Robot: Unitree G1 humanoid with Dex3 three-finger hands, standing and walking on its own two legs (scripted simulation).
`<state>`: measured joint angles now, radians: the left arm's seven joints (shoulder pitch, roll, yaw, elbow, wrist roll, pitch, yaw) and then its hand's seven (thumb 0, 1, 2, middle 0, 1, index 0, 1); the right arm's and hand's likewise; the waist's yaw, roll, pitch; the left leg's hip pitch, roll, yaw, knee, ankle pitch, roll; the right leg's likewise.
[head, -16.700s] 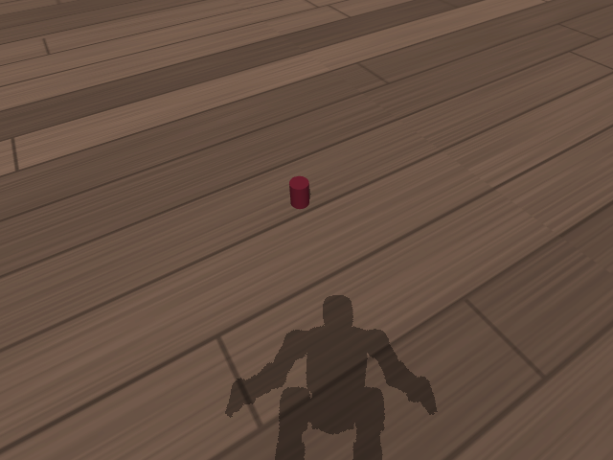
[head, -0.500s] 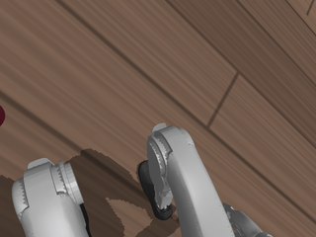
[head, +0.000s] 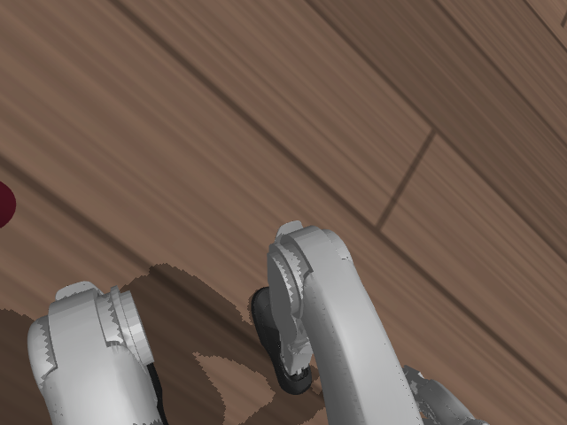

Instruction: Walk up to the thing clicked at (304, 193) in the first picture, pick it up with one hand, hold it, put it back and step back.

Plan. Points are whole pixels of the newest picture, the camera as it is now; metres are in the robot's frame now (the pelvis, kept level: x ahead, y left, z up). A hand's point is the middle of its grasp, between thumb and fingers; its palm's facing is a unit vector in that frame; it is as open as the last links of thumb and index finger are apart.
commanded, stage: settle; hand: left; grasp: from above
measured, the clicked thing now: out of the picture +0.46 +0.33 -0.25
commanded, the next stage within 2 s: lift in 0.68 s
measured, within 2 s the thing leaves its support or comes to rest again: leaves its support in 0.24 s
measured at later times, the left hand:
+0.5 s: hand out of the picture +0.44 +0.34 -0.13, palm faces -0.47 -0.10 -0.88, open 11.6 cm
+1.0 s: hand out of the picture +0.43 +0.34 -0.09, palm faces -0.45 -0.13 -0.89, open 11.6 cm
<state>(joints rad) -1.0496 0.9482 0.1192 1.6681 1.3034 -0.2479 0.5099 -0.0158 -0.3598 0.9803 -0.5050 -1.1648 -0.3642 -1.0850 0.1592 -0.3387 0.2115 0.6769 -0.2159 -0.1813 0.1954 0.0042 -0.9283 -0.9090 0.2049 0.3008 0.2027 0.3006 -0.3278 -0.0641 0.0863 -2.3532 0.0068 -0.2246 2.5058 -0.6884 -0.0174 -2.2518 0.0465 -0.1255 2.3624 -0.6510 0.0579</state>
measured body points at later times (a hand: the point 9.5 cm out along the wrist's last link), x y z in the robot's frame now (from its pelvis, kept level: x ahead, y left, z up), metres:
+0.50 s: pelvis +0.01 +0.00 +0.05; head +0.26 +0.10 +0.41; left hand +0.46 +0.34 -0.08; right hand +0.12 -0.27 -0.05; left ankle +0.07 +0.13 -0.28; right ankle +0.11 -0.12 -0.27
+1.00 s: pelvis -0.01 +0.00 +0.07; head +0.22 +0.09 +0.44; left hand +0.45 +0.34 -0.04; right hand +0.07 -0.27 -0.03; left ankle +0.07 +0.13 -0.28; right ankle +0.11 -0.12 -0.27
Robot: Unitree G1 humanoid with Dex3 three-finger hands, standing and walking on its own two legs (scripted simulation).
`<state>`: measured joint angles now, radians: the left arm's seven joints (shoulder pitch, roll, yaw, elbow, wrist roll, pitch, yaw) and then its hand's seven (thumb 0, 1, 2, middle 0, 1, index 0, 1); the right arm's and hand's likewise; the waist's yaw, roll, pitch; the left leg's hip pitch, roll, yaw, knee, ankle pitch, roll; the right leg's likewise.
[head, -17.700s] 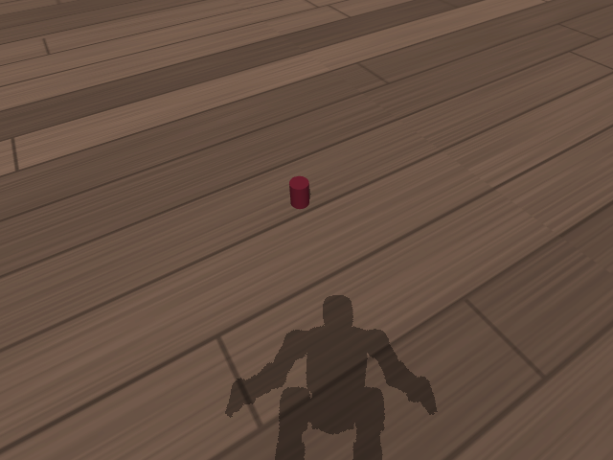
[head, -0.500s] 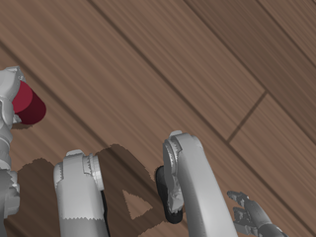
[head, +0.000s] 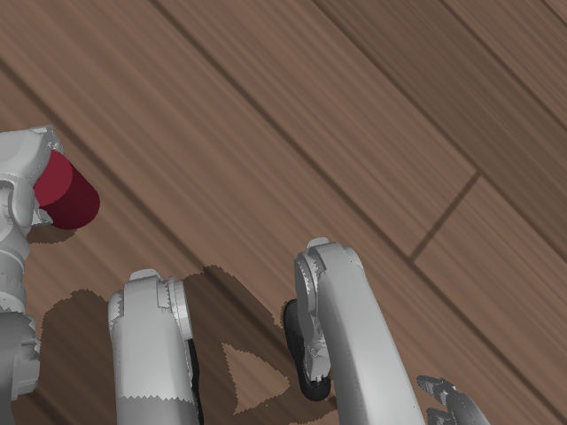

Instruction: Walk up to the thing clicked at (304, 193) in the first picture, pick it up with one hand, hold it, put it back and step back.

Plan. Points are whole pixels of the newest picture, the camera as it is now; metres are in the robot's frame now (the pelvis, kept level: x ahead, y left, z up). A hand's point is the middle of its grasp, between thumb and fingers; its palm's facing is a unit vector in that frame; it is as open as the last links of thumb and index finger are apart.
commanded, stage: lift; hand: left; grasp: from above
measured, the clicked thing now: (56, 192) +0.47 +0.28 -0.21
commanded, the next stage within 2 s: hold in 1.50 s
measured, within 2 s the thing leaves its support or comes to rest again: neither
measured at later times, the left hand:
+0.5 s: hand out of the picture +0.40 +0.29 -0.01, palm faces -0.46 -0.11 -0.88, open 11.5 cm
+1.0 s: hand out of the picture +0.35 +0.27 +0.19, palm faces -0.49 -0.13 -0.86, open 11.6 cm
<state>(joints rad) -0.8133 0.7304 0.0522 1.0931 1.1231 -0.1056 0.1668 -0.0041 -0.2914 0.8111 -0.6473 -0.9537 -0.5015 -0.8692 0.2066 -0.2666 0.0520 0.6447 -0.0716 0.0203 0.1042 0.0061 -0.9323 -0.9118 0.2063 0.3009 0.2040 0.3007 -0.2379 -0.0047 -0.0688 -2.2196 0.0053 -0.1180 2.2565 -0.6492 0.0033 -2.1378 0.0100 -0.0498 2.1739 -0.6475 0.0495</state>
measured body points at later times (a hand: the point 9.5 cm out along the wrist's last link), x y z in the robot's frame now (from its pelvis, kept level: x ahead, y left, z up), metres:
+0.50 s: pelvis +0.01 +0.00 +0.11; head +0.20 +0.05 +0.52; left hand +0.42 +0.29 +0.04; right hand +0.13 -0.27 +0.00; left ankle +0.09 +0.12 -0.34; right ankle +0.11 -0.13 -0.34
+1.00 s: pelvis +0.04 +0.00 +0.28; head +0.13 +0.02 +0.72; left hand +0.37 +0.28 +0.24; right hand +0.16 -0.25 +0.16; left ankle +0.08 +0.12 -0.34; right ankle +0.11 -0.13 -0.34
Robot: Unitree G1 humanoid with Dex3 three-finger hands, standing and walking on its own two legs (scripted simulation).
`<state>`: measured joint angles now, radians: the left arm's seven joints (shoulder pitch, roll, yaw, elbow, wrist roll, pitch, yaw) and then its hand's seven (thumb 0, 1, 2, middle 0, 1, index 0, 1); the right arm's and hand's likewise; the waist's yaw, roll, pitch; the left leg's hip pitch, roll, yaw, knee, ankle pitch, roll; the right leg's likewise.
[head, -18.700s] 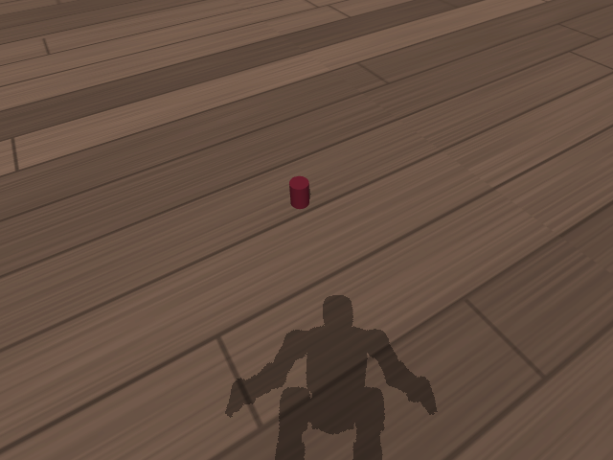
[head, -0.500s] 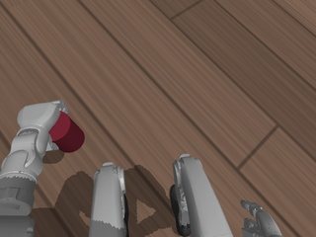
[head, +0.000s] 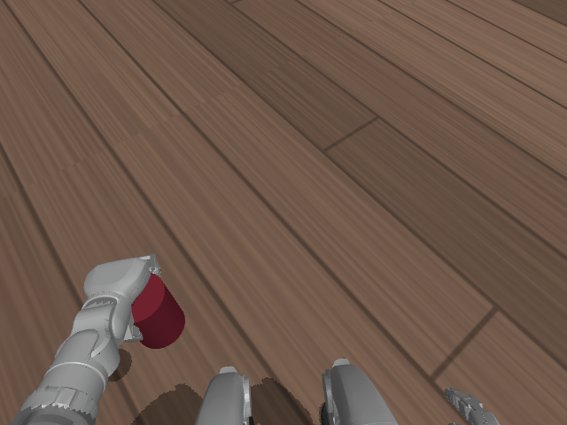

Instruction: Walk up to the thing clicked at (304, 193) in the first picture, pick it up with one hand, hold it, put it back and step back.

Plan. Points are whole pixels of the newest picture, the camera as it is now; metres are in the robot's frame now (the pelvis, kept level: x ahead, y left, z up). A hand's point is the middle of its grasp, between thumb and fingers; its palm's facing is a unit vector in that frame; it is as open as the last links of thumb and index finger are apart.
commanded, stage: lift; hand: left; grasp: from above
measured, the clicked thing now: (150, 311) +0.33 +0.23 -0.15
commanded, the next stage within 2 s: hold in 0.50 s
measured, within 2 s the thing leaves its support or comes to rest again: neither
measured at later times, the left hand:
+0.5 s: hand (122, 288) +0.33 +0.23 -0.02, palm faces -0.45 -0.09 -0.89, open 11.5 cm
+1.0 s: hand (117, 278) +0.33 +0.22 +0.01, palm faces -0.48 -0.06 -0.88, open 11.3 cm
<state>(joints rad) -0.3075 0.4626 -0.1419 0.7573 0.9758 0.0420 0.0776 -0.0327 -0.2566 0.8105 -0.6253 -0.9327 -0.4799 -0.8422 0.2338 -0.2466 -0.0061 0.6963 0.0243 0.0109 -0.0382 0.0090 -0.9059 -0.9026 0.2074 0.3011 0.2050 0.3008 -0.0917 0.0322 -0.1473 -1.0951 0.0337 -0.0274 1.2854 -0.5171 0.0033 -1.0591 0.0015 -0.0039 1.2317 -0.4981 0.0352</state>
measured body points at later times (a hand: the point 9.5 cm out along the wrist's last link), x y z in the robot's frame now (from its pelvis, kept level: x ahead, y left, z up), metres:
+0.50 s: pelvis +0.03 +0.00 +0.07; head +0.09 +0.00 +0.52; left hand +0.35 +0.23 +0.03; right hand +0.11 -0.27 -0.05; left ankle +0.05 +0.11 -0.62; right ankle +0.05 -0.14 -0.62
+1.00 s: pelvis +0.05 +0.00 +0.10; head +0.09 -0.01 +0.55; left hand +0.35 +0.22 +0.07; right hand +0.15 -0.27 -0.02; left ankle +0.05 +0.11 -0.62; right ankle +0.05 -0.14 -0.62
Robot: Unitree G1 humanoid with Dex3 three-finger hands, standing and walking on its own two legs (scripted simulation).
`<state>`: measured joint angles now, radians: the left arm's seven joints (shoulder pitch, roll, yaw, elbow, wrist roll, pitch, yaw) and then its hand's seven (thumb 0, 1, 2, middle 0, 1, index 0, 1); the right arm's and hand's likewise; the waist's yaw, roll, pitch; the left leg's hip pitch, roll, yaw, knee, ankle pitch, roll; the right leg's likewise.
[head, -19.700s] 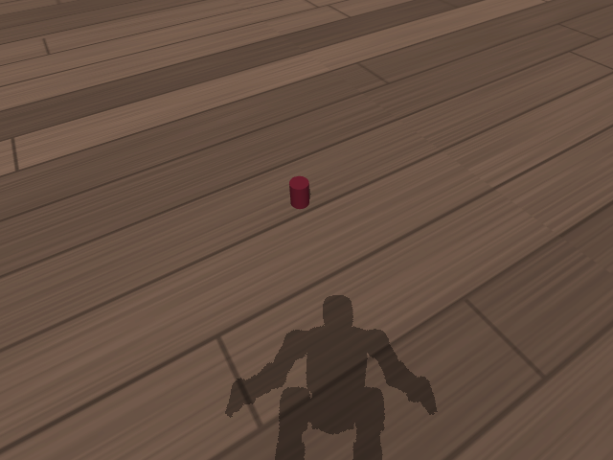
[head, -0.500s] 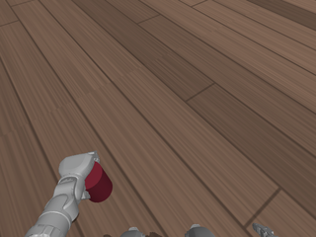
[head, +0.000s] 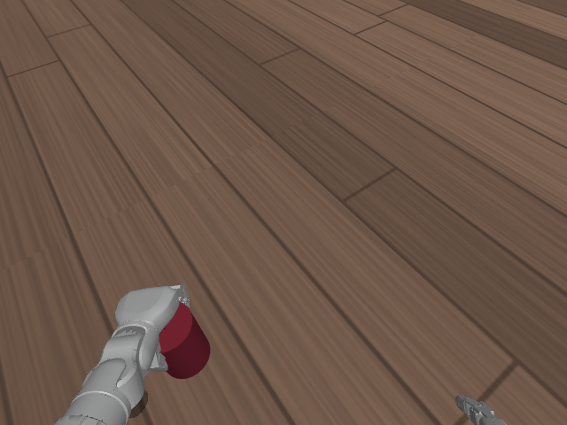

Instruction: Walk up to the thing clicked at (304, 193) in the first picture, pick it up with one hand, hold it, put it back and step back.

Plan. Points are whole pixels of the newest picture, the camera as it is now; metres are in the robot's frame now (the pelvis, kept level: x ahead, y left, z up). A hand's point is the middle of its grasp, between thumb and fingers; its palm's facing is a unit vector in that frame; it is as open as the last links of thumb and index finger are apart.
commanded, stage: hold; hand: left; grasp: from above
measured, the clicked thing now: (176, 341) +0.29 +0.21 -0.14
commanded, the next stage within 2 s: crouch in 1.50 s
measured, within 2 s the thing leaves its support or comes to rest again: neither
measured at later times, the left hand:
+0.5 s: hand (159, 339) +0.27 +0.21 -0.06, palm faces -0.49 -0.07 -0.87, open 11.3 cm
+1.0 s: hand (151, 338) +0.26 +0.22 -0.04, palm faces -0.49 -0.07 -0.87, open 11.3 cm
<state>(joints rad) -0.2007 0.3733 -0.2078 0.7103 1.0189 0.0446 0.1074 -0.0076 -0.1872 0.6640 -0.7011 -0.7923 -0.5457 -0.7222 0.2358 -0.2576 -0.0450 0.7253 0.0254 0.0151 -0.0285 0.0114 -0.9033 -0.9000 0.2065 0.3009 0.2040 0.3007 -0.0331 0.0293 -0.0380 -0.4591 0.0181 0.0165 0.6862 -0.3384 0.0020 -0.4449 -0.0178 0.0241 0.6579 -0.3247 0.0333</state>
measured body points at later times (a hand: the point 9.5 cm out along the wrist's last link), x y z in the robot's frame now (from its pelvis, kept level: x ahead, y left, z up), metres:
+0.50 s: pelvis -0.01 +0.00 +0.01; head +0.02 -0.02 +0.46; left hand +0.29 +0.21 -0.01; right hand +0.12 -0.27 -0.11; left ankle +0.00 +0.11 -0.72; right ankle +0.00 -0.14 -0.72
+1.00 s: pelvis -0.02 +0.00 +0.01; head +0.00 -0.02 +0.46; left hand +0.28 +0.22 +0.01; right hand +0.12 -0.26 -0.10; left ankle +0.00 +0.11 -0.72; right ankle +0.00 -0.14 -0.72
